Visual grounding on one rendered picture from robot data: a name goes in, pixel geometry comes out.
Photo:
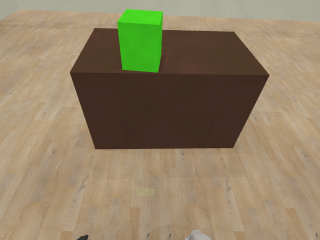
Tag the pedestal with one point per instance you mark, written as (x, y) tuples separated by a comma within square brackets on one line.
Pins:
[(206, 87)]

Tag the robot right shin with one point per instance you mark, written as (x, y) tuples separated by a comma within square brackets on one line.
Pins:
[(196, 232)]

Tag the carton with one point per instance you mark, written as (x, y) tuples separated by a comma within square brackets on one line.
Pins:
[(140, 40)]

